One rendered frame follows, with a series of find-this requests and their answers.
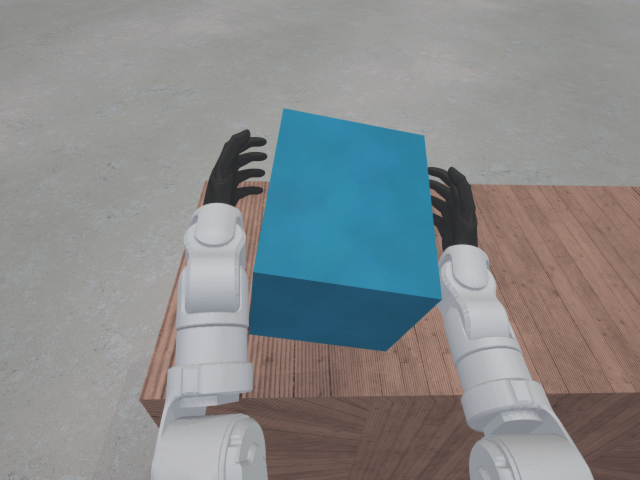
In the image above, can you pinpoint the robot left hand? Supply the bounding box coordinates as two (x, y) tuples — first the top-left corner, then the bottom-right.
(203, 129), (267, 207)

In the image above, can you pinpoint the pedestal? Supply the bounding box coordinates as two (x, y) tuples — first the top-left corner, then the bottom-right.
(139, 181), (640, 480)

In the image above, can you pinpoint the robot right forearm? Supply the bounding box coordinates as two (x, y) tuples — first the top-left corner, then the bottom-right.
(436, 244), (594, 480)

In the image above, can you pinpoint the robot left upper arm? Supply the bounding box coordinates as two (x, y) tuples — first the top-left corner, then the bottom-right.
(152, 413), (268, 480)

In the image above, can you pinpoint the robot right upper arm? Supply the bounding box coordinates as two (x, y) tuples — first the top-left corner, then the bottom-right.
(469, 433), (592, 480)

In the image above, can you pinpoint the robot right hand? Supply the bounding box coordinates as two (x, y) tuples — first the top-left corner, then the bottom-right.
(428, 167), (478, 252)

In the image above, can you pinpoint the carton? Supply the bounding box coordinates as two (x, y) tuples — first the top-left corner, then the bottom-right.
(249, 108), (442, 351)

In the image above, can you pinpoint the robot left forearm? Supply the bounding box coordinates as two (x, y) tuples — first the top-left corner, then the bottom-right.
(151, 203), (253, 480)

